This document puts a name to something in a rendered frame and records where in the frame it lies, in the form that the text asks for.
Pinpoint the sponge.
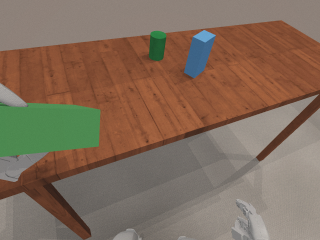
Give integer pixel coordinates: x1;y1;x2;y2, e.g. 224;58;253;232
0;102;101;157

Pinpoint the robot left shin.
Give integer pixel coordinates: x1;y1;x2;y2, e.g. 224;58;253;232
126;228;137;234

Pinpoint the table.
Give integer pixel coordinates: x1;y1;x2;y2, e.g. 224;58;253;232
0;20;320;240

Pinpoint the robot left hand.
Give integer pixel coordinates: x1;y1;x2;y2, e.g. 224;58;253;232
0;83;49;182

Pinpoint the robot right hand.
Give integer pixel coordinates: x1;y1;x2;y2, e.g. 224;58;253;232
231;199;271;240

